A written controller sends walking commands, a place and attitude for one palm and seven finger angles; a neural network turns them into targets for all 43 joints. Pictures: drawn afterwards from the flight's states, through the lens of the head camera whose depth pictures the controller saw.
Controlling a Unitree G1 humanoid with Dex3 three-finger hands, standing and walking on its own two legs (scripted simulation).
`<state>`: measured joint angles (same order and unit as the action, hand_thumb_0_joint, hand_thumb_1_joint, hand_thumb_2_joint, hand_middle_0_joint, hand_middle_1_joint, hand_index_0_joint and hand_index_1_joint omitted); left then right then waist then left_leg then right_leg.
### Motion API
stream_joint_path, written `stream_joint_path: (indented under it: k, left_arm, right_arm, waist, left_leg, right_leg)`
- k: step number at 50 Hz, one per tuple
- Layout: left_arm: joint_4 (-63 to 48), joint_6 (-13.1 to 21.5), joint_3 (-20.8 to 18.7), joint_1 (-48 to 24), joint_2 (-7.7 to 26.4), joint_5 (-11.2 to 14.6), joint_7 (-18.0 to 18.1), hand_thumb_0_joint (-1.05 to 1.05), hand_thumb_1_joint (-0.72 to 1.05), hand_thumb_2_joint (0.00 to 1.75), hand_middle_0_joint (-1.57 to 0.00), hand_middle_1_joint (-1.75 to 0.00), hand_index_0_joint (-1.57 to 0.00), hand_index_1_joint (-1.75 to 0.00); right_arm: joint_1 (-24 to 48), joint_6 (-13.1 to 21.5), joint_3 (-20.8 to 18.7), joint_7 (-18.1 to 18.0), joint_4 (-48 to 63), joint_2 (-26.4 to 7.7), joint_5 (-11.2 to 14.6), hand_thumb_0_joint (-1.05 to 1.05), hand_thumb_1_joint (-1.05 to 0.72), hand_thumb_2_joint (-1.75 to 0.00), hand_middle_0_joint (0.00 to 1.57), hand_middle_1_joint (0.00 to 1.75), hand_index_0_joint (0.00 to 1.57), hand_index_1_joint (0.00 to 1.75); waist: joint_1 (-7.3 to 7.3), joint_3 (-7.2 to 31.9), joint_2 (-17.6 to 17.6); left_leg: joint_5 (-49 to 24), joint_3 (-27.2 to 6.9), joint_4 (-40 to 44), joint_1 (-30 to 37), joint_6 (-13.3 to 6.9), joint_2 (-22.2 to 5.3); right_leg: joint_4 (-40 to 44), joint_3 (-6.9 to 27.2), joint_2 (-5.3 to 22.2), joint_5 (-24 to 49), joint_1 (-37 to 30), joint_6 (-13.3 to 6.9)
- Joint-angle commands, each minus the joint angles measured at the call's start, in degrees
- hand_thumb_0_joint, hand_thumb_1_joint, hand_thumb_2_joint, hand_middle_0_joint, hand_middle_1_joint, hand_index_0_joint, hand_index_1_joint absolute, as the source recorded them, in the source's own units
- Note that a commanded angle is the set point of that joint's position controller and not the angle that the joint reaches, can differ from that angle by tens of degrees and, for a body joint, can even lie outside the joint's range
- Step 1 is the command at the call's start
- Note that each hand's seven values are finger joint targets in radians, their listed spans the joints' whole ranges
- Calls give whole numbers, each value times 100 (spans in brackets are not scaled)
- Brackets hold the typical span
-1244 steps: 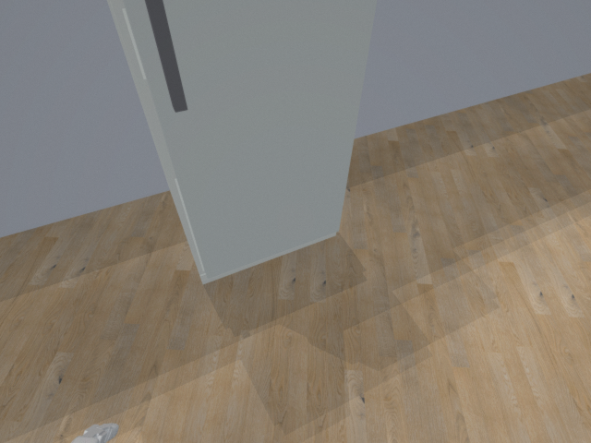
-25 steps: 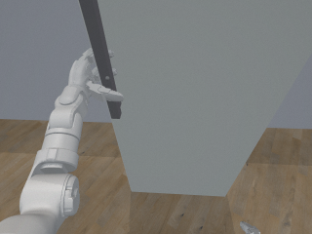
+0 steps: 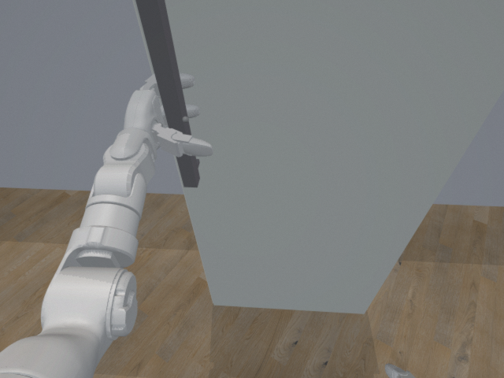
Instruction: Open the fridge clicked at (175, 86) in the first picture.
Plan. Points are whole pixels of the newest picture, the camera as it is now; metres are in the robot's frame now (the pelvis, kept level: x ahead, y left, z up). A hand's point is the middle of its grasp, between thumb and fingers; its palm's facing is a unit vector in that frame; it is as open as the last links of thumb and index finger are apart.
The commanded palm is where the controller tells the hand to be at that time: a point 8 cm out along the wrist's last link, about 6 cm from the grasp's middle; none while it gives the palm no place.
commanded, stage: grip the handle and tug to test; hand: left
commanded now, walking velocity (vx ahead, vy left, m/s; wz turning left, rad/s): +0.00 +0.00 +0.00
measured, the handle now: (177, 92) +0.49 +0.14 +0.23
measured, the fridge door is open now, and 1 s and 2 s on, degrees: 0 0 0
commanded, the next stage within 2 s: pull the door a little, standing still in 1.52 s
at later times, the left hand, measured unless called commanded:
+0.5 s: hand (184, 122) +0.44 +0.12 +0.21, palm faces -0.03 -1.00 +0.00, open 10.2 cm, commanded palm +0.42 +0.17 +0.21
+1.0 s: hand (186, 121) +0.44 +0.12 +0.21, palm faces -0.01 -1.00 -0.01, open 5.9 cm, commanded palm +0.42 +0.17 +0.21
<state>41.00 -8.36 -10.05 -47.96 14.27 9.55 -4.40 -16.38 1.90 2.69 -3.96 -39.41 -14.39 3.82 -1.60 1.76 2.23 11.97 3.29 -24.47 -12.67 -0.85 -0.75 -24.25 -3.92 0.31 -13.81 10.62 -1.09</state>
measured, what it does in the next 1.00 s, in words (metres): stands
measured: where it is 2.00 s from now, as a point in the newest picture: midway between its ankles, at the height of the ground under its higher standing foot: outside the picture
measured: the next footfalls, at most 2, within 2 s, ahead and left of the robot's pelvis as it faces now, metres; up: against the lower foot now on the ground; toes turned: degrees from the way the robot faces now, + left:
none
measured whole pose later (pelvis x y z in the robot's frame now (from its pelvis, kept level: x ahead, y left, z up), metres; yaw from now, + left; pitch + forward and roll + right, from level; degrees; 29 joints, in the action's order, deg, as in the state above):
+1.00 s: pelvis +0.01 +0.00 +0.00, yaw +0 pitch +0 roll +0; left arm 37.5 -9.3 -9.9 -45.2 13.8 8.9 -3.1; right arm -15.9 1.7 2.5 -3.7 -39.0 -14.1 3.6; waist -1.4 1.8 2.2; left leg 12.5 3.3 -24.0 -11.5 -0.6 -1.0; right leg -23.7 -3.8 0.0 -14.2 9.5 -1.3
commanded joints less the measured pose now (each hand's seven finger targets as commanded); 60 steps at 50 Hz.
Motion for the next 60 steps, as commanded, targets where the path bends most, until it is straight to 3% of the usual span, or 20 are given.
stream_joint_path:
  k: [1,3,4,5,8,9,11,14,16,20,24,25,31,35,41,45,49,52,56,60]
  left_arm:
    - [-1282,402,-109,-2971,881,-24,64,0,-50,30,-30,-120,-30,-120]
    - [-1418,436,-327,-2916,1127,-13,56,0,-50,30,-30,-120,-30,-120]
    - [-1475,446,-279,-2993,1074,15,35,0,-50,30,-30,-120,-30,-120]
    - [-1357,443,-377,-2999,1173,29,25,0,-50,30,-30,-120,-30,-120]
    - [-1611,521,-471,-2962,1319,-12,18,0,-36,36,-32,-122,-32,-122]
    - [-1731,535,-401,-2940,1256,-24,5,0,-31,38,-32,-123,-32,-123]
    - [-1650,524,-330,-2738,1173,-33,-5,0,-22,42,-33,-124,-33,-124]
    - [-1644,385,-6,-2905,819,6,-63,0,-8,48,-35,-126,-35,-126]
    - [-1491,295,-156,-2679,946,34,-66,0,1,52,-35,-127,-35,-127]
    - [-1628,234,-66,-3036,838,74,-36,0,20,60,-38,-130,-38,-130]
    - [-1753,356,-360,-2883,1129,69,35,0,39,68,-40,-133,-40,-133]
    - [-1793,375,-193,-2924,938,53,35,0,43,70,-40,-133,-40,-133]
    - [-1363,303,-66,-3085,919,-47,50,0,71,82,-43,-137,-43,-137]
    - [-1653,369,103,-3334,688,1,27,0,90,90,-45,-140,-45,-140]
    - [-1739,481,-241,-2792,984,62,8,0,90,90,-45,-140,-45,-140]
    - [-1921,461,84,-2930,666,12,2,0,90,90,-45,-140,-45,-140]
    - [-1891,392,-345,-2813,1159,11,16,0,90,90,-45,-140,-45,-140]
    - [-1772,327,-280,-2647,1076,52,-39,0,90,90,-45,-140,-45,-140]
    - [-1539,255,-439,-2700,1289,33,-47,0,90,90,-45,-140,-45,-140]
    - [-1637,204,-388,-2579,1215,23,-80,0,90,90,-45,-140,-45,-140]
  right_arm:
    - [389,305,-298,-52,797,-713,-15,0,-90,-90,20,30,20,30]
    - [398,316,-301,-51,814,-708,-9,0,-90,-90,20,30,20,30]
    - [410,314,-286,-58,818,-693,-12,0,-90,-90,20,30,20,30]
    - [380,319,-280,-65,788,-694,-15,0,-90,-90,20,30,20,30]
    - [401,334,-293,-68,823,-694,-19,0,-90,-90,20,30,20,30]
    - [426,342,-286,-60,848,-683,-17,0,-90,-90,20,30,20,30]
    - [407,332,-303,-48,843,-695,-10,0,-90,-90,20,30,20,30]
    - [427,335,-304,-51,816,-693,19,0,-90,-90,20,30,20,30]
    - [425,319,-316,-58,820,-735,11,0,-90,-90,20,30,20,30]
    - [460,324,-292,-68,794,-693,7,0,-90,-90,20,30,20,30]
    - [487,314,-278,-61,836,-685,-19,0,-90,-90,20,30,20,30]
    - [507,312,-273,-52,841,-657,-20,0,-90,-90,20,30,20,30]
    - [455,250,-284,-82,785,-703,-7,0,-90,-90,20,30,20,30]
    - [467,293,-273,-66,807,-650,-14,0,-90,-90,20,30,20,30]
    - [474,296,-307,-38,848,-696,-35,0,-90,-90,20,30,20,30]
    - [528,295,-287,-22,847,-652,-12,0,-90,-90,20,30,20,30]
    - [520,262,-299,-48,838,-692,-25,0,-90,-90,20,30,20,30]
    - [573,224,-279,-69,863,-683,-16,0,-90,-90,20,30,20,30]
    - [524,192,-295,-111,858,-718,-20,0,-90,-90,20,30,20,30]
    - [572,174,-265,-103,912,-672,-4,0,-90,-90,20,30,20,30]
  waist:
    - [-43,1516,-514]
    - [29,1731,-445]
    - [13,1747,-357]
    - [18,1671,-529]
    - [55,1819,-294]
    - [69,1877,-143]
    - [65,1817,-303]
    - [-66,1595,-187]
    - [-4,1550,-296]
    - [-73,1579,-322]
    - [47,1817,-410]
    - [5,1801,-383]
    - [-107,1467,-371]
    - [-99,1851,-78]
    - [51,1976,-587]
    - [-22,1820,-345]
    - [58,1811,-365]
    - [45,1654,-455]
    - [43,1565,-557]
    - [74,1700,-291]
  left_leg:
    - [-1085,-312,157,934,-223,52]
    - [-1178,-294,144,978,-216,58]
    - [-1193,-276,141,984,-215,66]
    - [-1116,-285,151,904,-216,69]
    - [-1346,-271,131,1028,-217,64]
    - [-1375,-245,127,1048,-205,70]
    - [-1419,-263,129,1041,-203,50]
    - [-1262,-272,127,1083,-196,44]
    - [-1222,-289,153,1037,-191,47]
    - [-1142,-327,144,1063,-186,52]
    - [-1336,-295,128,1038,-200,77]
    - [-1425,-274,109,1094,-205,72]
    - [-1090,-307,129,989,-207,62]
    - [-1375,-346,74,1249,-167,66]
    - [-1640,-303,81,1123,-210,70]
    - [-1574,-290,79,1179,-205,70]
    - [-1543,-257,81,1083,-225,93]
    - [-1481,-237,114,976,-234,90]
    - [-1243,-242,147,875,-246,97]
    - [-1352,-222,111,922,-226,117]
  right_leg:
    - [344,192,-98,1407,-49,-17]
    - [314,231,-106,1526,-179,-36]
    - [310,237,-101,1576,-193,-36]
    - [326,227,-112,1532,-210,-29]
    - [292,243,-105,1728,-306,-50]
    - [287,251,-97,1768,-323,-48]
    - [300,201,-110,1759,-339,-50]
    - [329,200,-130,1622,-51,-42]
    - [368,180,-132,1527,-96,-47]
    - [352,189,-131,1454,14,-42]
    - [295,220,-116,1703,-271,-47]
    - [281,216,-114,1818,-248,-41]
    - [379,200,-107,1416,-9,-24]
    - [284,198,-115,1651,-33,-68]
    - [246,178,-116,2036,-429,-41]
    - [247,187,-126,1982,-255,-49]
    - [280,229,-119,2038,-378,-48]
    - [313,209,-102,2025,-406,-25]
    - [365,222,-87,1776,-371,-8]
    - [319,237,-82,1914,-396,-31]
